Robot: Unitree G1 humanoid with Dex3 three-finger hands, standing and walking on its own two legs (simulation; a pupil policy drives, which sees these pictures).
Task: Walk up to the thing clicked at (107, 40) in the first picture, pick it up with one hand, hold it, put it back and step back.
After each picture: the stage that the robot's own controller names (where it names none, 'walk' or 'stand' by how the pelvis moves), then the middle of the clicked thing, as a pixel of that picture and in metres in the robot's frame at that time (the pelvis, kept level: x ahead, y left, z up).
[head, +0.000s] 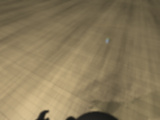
stand; (107, 40) +1.97 -0.47 -0.72
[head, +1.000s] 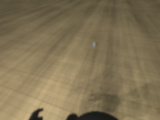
walk; (94, 44) +1.89 -0.01 -0.69
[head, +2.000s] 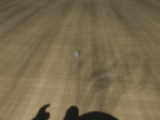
walk; (76, 53) +1.32 +0.33 -0.72
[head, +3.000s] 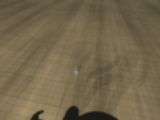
walk; (76, 70) +0.87 +0.26 -0.71
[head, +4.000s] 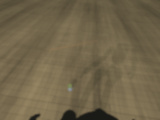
walk; (70, 87) +0.53 +0.24 -0.70
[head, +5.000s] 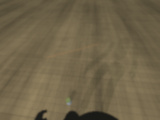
stand; (68, 101) +0.33 +0.26 -0.70
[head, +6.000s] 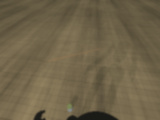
stand; (69, 107) +0.29 +0.22 -0.71
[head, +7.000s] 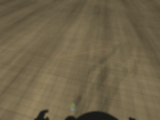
stand; (73, 106) +0.28 +0.16 -0.72
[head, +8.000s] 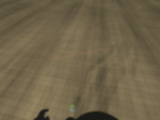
stand; (72, 107) +0.28 +0.17 -0.72
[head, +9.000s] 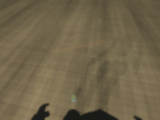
stand; (73, 98) +0.32 +0.18 -0.70
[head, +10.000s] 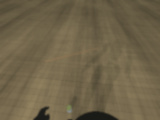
stand; (69, 108) +0.27 +0.20 -0.72
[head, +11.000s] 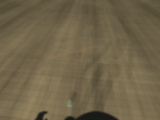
stand; (69, 103) +0.32 +0.22 -0.72
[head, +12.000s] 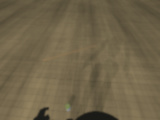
stand; (67, 107) +0.26 +0.22 -0.72
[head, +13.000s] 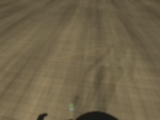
stand; (71, 106) +0.30 +0.19 -0.72
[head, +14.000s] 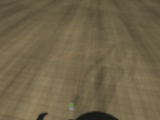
stand; (71, 106) +0.31 +0.19 -0.72
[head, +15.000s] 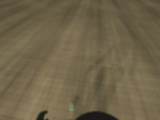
go down; (71, 106) +0.30 +0.19 -0.72
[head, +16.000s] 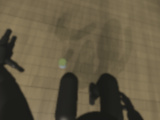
go down; (62, 63) +0.43 +0.18 -0.32
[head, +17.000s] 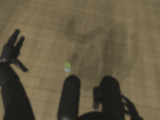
approach; (67, 67) +0.43 +0.16 -0.32
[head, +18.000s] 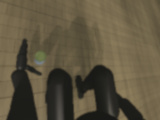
close in; (40, 58) +0.43 +0.20 -0.24
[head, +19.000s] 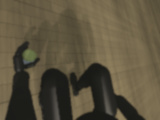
close; (29, 57) +0.42 +0.22 -0.23
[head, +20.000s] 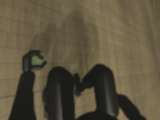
lift; (37, 59) +0.39 +0.21 -0.23
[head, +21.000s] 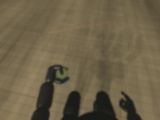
lift; (63, 76) +0.32 +0.17 -0.02
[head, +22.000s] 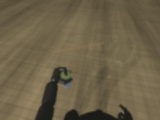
hold; (66, 79) +0.31 +0.16 -0.01
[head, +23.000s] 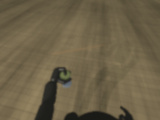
hold; (66, 79) +0.32 +0.17 -0.01
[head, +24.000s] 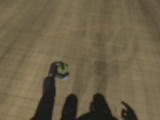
crouch; (63, 72) +0.36 +0.17 -0.06
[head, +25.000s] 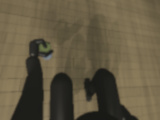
lower; (46, 51) +0.47 +0.21 -0.14
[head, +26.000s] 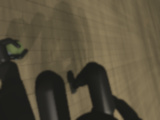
lower; (15, 51) +0.45 +0.25 -0.25
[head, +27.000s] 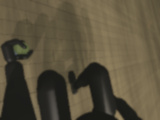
lower; (21, 51) +0.45 +0.24 -0.24
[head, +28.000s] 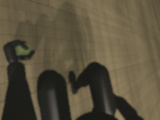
lower; (23, 52) +0.45 +0.23 -0.24
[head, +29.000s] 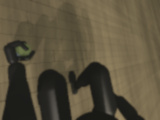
lower; (23, 52) +0.44 +0.23 -0.24
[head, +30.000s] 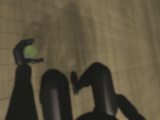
open; (29, 53) +0.43 +0.21 -0.24
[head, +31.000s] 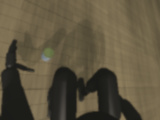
stand; (47, 54) +0.43 +0.20 -0.24
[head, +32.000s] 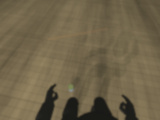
stand; (71, 87) +0.38 +0.16 -0.58
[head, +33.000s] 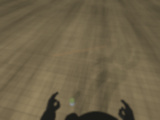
stand; (72, 101) +0.35 +0.17 -0.67
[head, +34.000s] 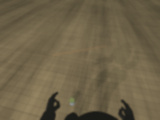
stand; (72, 101) +0.35 +0.17 -0.67
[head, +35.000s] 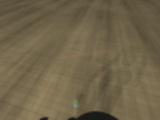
stand; (75, 103) +0.36 +0.17 -0.72
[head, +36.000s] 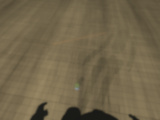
walk; (77, 86) +0.43 +0.12 -0.70
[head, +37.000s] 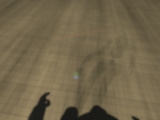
walk; (76, 75) +0.62 +0.15 -0.69
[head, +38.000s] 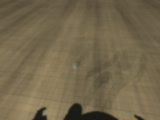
walk; (74, 66) +0.93 +0.30 -0.69
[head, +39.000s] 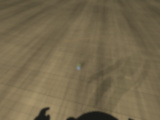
stand; (78, 66) +0.99 +0.19 -0.72
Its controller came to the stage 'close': yes
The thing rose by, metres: 0.72
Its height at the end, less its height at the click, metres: +0.00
